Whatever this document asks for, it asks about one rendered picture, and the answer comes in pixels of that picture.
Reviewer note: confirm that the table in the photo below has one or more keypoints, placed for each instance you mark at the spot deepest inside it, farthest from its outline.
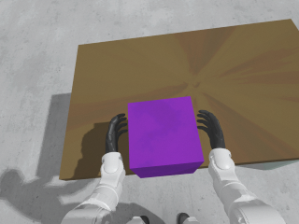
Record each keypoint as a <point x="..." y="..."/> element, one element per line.
<point x="246" y="75"/>

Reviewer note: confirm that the right robot foot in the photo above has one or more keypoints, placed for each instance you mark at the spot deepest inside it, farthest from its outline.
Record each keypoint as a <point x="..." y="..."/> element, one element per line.
<point x="182" y="217"/>

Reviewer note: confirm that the left robot forearm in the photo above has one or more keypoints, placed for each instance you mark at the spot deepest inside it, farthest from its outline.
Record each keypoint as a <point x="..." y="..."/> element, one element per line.
<point x="108" y="191"/>

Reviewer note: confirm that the robot left hand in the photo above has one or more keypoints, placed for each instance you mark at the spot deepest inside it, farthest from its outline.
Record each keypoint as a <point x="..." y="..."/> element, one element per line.
<point x="113" y="135"/>

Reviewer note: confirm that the robot right hand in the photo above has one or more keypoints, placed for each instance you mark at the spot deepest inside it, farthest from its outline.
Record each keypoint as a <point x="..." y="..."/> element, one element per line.
<point x="213" y="129"/>

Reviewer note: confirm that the left robot upper arm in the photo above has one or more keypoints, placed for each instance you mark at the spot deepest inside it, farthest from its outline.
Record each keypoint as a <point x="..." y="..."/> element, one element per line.
<point x="96" y="215"/>

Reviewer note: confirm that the right robot forearm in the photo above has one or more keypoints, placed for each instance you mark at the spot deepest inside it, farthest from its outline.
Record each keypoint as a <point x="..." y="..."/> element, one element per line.
<point x="227" y="186"/>

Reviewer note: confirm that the carton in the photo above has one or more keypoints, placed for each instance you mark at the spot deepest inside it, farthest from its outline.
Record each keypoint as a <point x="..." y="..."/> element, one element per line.
<point x="163" y="138"/>

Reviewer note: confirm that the right robot upper arm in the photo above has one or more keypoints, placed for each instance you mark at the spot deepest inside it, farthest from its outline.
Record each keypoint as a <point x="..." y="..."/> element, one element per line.
<point x="255" y="214"/>

